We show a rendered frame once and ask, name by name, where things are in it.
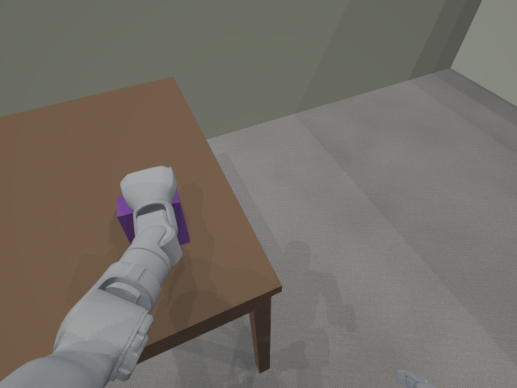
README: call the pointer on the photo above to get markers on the left robot upper arm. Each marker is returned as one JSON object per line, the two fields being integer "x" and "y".
{"x": 104, "y": 341}

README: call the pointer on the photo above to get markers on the robot left forearm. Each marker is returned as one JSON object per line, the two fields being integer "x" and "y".
{"x": 138, "y": 276}

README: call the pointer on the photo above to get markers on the left robot hand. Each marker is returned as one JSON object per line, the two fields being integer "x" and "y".
{"x": 156, "y": 183}

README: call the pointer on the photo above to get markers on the right robot hand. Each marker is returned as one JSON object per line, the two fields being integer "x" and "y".
{"x": 411, "y": 380}

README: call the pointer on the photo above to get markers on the sponge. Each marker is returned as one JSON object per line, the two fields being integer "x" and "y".
{"x": 125, "y": 217}

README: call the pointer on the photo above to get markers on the table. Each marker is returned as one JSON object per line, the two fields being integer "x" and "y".
{"x": 60, "y": 171}

